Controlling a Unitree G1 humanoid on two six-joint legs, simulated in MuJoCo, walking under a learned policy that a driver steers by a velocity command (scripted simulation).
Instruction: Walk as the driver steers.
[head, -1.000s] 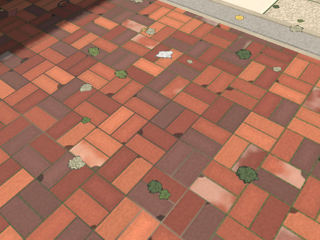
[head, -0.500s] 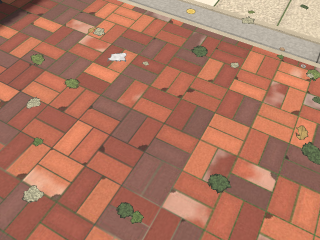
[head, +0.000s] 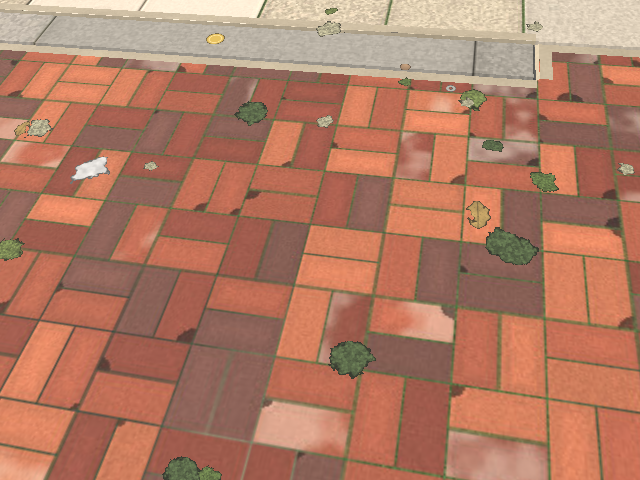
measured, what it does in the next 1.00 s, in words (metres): steps on the spot, turning left: left foot, then left foot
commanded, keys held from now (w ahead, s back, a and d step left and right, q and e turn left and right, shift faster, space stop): e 0.08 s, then q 0.84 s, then e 0.08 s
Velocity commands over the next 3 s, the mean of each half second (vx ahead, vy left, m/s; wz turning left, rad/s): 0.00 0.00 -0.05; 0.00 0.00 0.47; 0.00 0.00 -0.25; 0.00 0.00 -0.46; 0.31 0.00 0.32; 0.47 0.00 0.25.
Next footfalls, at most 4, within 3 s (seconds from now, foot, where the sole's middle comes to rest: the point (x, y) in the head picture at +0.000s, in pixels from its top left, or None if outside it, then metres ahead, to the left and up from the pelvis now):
0.16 left None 0.06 0.14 -0.78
0.82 left None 0.02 0.18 -0.78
1.24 right None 0.07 -0.04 -0.78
1.56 left None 0.03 0.21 -0.78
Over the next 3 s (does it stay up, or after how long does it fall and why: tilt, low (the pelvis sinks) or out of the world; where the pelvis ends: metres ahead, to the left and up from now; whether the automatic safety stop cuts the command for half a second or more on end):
stays up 0.39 0.20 -0.03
